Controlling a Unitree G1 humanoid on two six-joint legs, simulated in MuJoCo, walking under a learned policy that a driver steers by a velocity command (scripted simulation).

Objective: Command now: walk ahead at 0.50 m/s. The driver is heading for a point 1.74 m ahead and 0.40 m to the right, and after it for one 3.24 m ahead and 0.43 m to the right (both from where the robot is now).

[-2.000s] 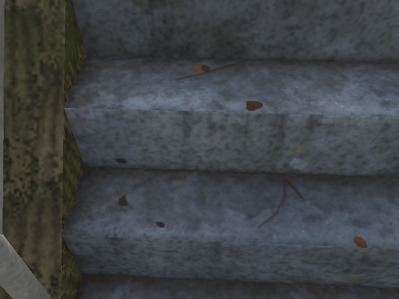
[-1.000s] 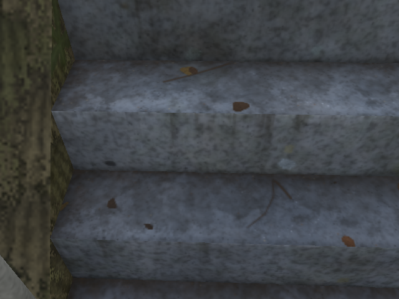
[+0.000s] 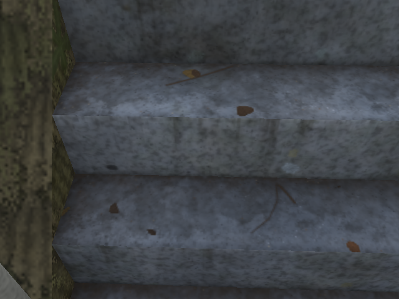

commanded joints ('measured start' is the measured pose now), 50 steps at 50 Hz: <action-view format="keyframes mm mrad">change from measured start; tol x2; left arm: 1 -35 98 16 -50 0 -12 0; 50 -83 147 1 -47 1 -15 -9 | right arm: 1 -49 -91 -13 -56 0 -13 0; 50 -91 -137 7 -72 0 -18 10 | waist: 1 1 -1 -40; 50 -2 0 -61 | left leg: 1 64 113 -87 -3 171 28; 50 65 120 -85 3 174 14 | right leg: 1 -59 -172 97 -31 263 11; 16 -68 -173 103 -41 230 11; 50 -57 -175 103 -26 283 16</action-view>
